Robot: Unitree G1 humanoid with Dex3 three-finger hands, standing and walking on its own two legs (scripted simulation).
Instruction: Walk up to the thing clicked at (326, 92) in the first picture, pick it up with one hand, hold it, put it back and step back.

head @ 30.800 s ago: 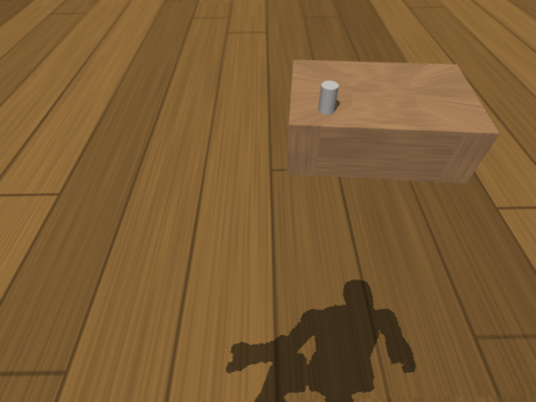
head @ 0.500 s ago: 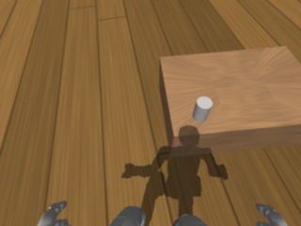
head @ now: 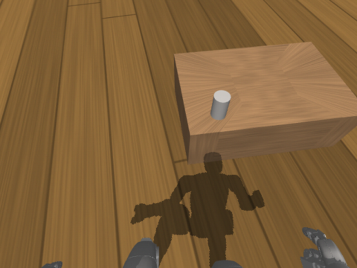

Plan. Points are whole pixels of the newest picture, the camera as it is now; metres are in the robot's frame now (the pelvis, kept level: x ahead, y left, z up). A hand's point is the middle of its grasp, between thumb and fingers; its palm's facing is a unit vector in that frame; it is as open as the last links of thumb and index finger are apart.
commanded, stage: step back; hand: right
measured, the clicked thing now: (220, 105) +0.82 -0.18 -0.35
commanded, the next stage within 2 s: stand in 1.94 s
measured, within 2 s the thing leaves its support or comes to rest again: neither
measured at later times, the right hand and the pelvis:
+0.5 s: hand out of the picture -0.03 -0.28 -0.12, palm faces -0.13 +0.90 -0.41, open 7.4 cm; pelvis -0.15 -0.03 +0.01, yaw +4 degrees
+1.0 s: hand out of the picture -0.20 -0.32 -0.15, palm faces -0.20 +0.90 -0.38, open 7.4 cm; pelvis -0.32 -0.07 +0.00, yaw +9 degrees
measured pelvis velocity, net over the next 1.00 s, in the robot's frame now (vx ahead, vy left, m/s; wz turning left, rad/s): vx -0.32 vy -0.07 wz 0.16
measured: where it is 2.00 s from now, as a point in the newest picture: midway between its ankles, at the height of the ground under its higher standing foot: outside the picture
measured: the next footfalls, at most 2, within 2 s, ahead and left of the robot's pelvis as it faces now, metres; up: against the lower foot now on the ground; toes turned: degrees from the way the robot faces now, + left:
left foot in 0.30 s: -0.06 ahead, +0.10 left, +0.00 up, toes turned +4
right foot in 0.62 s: -0.19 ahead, -0.18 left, +0.00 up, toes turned +4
